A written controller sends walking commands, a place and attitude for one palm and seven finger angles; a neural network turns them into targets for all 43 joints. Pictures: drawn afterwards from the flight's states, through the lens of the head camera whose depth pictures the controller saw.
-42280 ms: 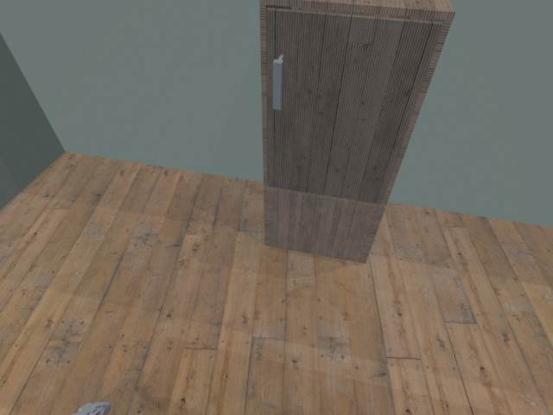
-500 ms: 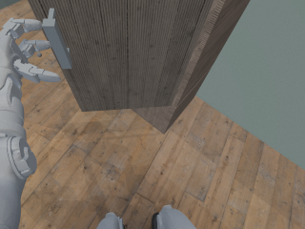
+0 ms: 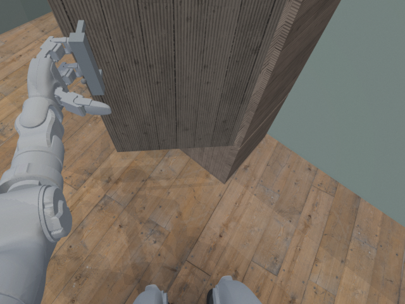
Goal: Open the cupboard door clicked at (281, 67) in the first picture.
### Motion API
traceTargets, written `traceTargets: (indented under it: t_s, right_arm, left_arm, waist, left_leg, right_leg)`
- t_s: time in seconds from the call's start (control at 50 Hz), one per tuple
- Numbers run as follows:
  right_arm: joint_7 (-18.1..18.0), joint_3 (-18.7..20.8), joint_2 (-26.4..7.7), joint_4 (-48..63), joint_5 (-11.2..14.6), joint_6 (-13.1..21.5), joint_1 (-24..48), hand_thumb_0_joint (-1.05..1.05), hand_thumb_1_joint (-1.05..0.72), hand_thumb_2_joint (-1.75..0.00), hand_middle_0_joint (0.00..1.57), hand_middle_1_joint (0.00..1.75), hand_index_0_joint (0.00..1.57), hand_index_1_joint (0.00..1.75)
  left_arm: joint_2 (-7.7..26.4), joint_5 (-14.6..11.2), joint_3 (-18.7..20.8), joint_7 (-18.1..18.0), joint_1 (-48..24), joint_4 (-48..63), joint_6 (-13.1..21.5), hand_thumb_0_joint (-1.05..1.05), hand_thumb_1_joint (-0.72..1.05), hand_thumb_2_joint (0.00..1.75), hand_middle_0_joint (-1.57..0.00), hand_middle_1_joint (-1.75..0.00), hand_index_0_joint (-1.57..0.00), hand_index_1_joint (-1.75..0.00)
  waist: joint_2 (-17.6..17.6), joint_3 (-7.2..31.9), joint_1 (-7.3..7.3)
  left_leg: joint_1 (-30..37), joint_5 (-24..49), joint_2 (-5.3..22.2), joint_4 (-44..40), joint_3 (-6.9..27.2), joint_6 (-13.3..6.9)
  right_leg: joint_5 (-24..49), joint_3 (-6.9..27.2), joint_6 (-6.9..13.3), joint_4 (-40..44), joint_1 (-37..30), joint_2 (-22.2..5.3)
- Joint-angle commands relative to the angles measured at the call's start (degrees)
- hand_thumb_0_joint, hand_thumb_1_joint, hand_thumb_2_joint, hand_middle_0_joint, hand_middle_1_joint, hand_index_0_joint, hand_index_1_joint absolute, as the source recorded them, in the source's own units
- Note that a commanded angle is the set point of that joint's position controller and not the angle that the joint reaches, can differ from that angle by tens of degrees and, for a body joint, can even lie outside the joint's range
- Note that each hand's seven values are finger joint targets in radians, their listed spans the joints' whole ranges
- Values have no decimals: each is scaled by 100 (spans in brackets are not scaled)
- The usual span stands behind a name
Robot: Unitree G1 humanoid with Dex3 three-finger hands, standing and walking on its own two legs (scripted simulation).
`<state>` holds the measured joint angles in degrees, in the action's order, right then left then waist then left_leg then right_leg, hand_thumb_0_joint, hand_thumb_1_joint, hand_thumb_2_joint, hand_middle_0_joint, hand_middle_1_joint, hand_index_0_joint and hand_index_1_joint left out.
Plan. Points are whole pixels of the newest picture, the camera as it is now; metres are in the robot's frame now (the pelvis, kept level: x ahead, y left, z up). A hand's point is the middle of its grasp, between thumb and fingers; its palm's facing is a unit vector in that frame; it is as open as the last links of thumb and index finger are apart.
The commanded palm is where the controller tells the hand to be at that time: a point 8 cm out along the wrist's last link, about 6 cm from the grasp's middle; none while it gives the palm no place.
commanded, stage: slide the fingers in behind the handle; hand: left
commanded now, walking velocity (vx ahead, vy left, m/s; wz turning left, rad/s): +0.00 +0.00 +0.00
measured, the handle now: (90, 59) +0.58 +0.18 +0.10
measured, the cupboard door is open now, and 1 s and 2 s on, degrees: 46 46 48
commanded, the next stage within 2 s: close the thumb around the handle in 0.86 s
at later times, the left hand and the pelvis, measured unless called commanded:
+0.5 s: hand (101, 76) +0.53 +0.15 +0.10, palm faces +0.03 -1.00 -0.02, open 14.0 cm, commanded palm +0.50 +0.19 +0.10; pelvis +0.00 -0.01 +0.00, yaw +0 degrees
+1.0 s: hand (101, 76) +0.53 +0.15 +0.10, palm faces +0.02 -1.00 -0.01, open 13.9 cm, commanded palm +0.51 +0.19 +0.10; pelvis +0.01 +0.00 +0.00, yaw +0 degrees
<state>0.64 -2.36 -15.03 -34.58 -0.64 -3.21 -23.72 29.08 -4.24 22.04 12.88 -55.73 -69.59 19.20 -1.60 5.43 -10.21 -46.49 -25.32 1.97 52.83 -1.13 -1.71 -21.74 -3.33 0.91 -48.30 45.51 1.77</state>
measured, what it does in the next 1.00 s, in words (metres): stands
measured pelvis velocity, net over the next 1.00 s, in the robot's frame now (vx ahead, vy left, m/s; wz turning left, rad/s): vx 0.01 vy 0.00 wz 0.01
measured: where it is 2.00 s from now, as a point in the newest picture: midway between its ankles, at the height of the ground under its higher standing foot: outside the picture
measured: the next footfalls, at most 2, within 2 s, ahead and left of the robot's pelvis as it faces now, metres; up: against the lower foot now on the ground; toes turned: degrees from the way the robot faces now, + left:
none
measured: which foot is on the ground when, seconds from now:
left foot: down 0.00-1.00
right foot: down 0.00-1.00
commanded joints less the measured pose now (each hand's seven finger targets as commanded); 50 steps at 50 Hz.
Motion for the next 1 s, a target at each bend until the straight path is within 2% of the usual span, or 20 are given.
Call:
traceTargets:
  t_s: [0.0,0.02,0.1,0.14,0.22,0.24,0.26,0.3,0.34,0.36,0.44,0.5,0.6,0.7,0.74,0.8,0.82,0.88,0.94,0.98]
  right_arm:
    - [-128,379,-1061,185,-6,141,-1082,0,-90,-90,20,30,20,30]
    - [-119,378,-1054,157,-6,152,-1082,0,-90,-90,20,30,20,30]
    - [-124,375,-1072,120,-17,194,-1125,0,-90,-90,20,30,20,30]
    - [-128,378,-1063,75,-4,202,-1104,0,-90,-90,20,30,20,30]
    - [-93,413,-1058,78,-48,220,-1173,0,-90,-90,20,30,20,30]
    - [-76,419,-1049,89,-58,213,-1186,0,-90,-90,20,30,20,30]
    - [-56,405,-1037,101,-61,210,-1168,0,-90,-90,20,30,20,30]
    - [-59,410,-1061,95,-60,179,-1226,0,-90,-90,20,30,20,30]
    - [-52,415,-1055,113,-43,156,-1208,0,-90,-90,20,30,20,30]
    - [-40,406,-1030,134,-41,159,-1186,0,-90,-90,20,30,20,30]
    - [-35,446,-1030,93,-53,170,-1222,0,-90,-90,20,30,20,30]
    - [-37,422,-1020,66,-57,193,-1238,0,-90,-90,20,30,20,30]
    - [-63,414,-1051,18,-57,208,-1268,0,-90,-90,20,30,20,30]
    - [-74,407,-1041,45,-63,209,-1262,0,-90,-90,20,30,20,30]
    - [-62,421,-1046,59,-64,193,-1266,0,-90,-90,20,30,20,30]
    - [-40,437,-1019,85,-66,186,-1240,0,-90,-90,20,30,20,30]
    - [-38,439,-1031,61,-68,170,-1227,0,-90,-90,20,30,20,30]
    - [-17,455,-1020,48,-68,167,-1208,0,-90,-90,20,30,20,30]
    - [10,465,-1016,25,-78,159,-1213,0,-90,-90,20,30,20,30]
    - [23,460,-1010,18,-82,146,-1206,0,-90,-90,20,30,20,30]
  left_arm:
    - [1405,-41,112,-84,-2929,1258,446,0,-50,30,-30,-120,-30,-120]
    - [1383,-26,64,-82,-2971,1286,467,0,-50,30,-30,-120,-30,-120]
    - [1316,-102,76,-101,-3040,1192,506,0,-50,30,-30,-120,-30,-120]
    - [1240,-63,-37,-115,-3148,1105,451,0,-50,30,-30,-120,-30,-120]
    - [1135,-28,-69,-220,-3145,1414,489,0,-50,30,-30,-120,-30,-120]
    - [1125,-49,13,-267,-2958,1374,480,0,-50,30,-30,-120,-30,-120]
    - [942,-70,-113,-281,-2901,1344,461,0,-50,30,-30,-120,-30,-120]
    - [1111,-69,85,-360,-2702,1100,408,0,-50,30,-30,-120,-30,-120]
    - [1159,-7,83,-439,-2782,1086,334,0,-50,30,-30,-120,-30,-120]
    - [965,40,-110,-444,-2762,1078,319,0,-50,30,-30,-120,-30,-120]
    - [901,36,-128,-442,-2818,1297,449,0,-50,30,-30,-120,-30,-120]
    - [708,-19,-273,-416,-2997,1182,469,0,-50,30,-30,-120,-30,-120]
    - [958,39,-142,-427,-3157,1033,426,0,-50,30,-30,-120,-30,-120]
    - [919,22,-147,-367,-3079,974,376,0,-50,30,-30,-120,-30,-120]
    - [999,19,-80,-355,-2953,1079,380,0,-50,30,-30,-120,-30,-120]
    - [649,-30,-296,-354,-2970,1248,414,0,-50,30,-30,-120,-30,-120]
    - [768,-16,-214,-383,-2960,1224,413,0,-50,30,-30,-120,-30,-120]
    - [499,-49,-393,-441,-3005,1291,412,0,-50,30,-30,-120,-30,-120]
    - [586,17,-311,-514,-2842,1304,474,0,-50,30,-30,-120,-30,-120]
    - [458,49,-461,-528,-2938,1321,481,0,-39,35,-31,-121,-31,-121]
  waist:
    - [-587,2460,-137]
    - [-728,2617,-120]
    - [-488,2656,-184]
    - [-583,2539,-233]
    - [-895,3001,-136]
    - [-810,3027,-71]
    - [-797,2956,-95]
    - [-336,2698,-91]
    - [-293,2529,-114]
    - [-343,2405,-127]
    - [-491,2638,-137]
    - [-424,2412,-239]
    - [-445,2448,-278]
    - [-480,2608,-242]
    - [-575,2806,-151]
    - [-619,2829,-200]
    - [-619,2807,-167]
    - [-567,2669,-237]
    - [-678,2789,-141]
    - [-606,2615,-209]
  left_leg:
    - [1622,2180,-119,-447,308,-30]
    - [1747,2219,-114,-438,336,-2]
    - [1686,2164,-114,-394,364,-27]
    - [1584,1971,-114,-414,338,-24]
    - [2059,2466,-98,-393,410,27]
    - [2048,2530,-98,-395,396,33]
    - [1995,2530,-104,-406,380,34]
    - [1653,2418,-120,-426,345,-17]
    - [1392,2153,-142,-481,261,-41]
    - [1328,2055,-162,-511,233,-45]
    - [1686,2313,-130,-457,274,-22]
    - [1610,2194,-138,-480,284,-34]
    - [1528,2099,-150,-435,288,-52]
    - [1582,2279,-153,-383,295,-44]
    - [1703,2478,-141,-390,306,-13]
    - [1975,2737,-122,-349,348,-3]
    - [1955,2693,-105,-361,353,14]
    - [1976,2679,-99,-390,354,23]
    - [2105,2867,-94,-368,376,41]
    - [2040,2768,-88,-403,393,43]
  right_leg:
    - [1989,239,13,405,-1051,125]
    - [1951,235,13,397,-994,119]
    - [1916,228,10,395,-1014,146]
    - [1800,244,-7,430,-935,128]
    - [1990,178,21,347,-884,136]
    - [2057,165,22,350,-961,144]
    - [2085,163,21,358,-964,150]
    - [2164,171,9,384,-1164,159]
    - [2130,226,-23,435,-1263,134]
    - [2084,239,-16,473,-1261,127]
    - [2187,231,10,435,-1126,138]
    - [2102,218,11,450,-1042,140]
    - [2014,248,-2,438,-1001,121]
    - [2159,231,6,379,-1033,116]
    - [2295,225,7,355,-1120,115]
    - [2351,162,21,335,-927,135]
    - [2304,165,8,343,-908,140]
    - [2273,146,-2,373,-845,144]
    - [2330,140,23,339,-846,148]
    - [2252,126,17,353,-795,144]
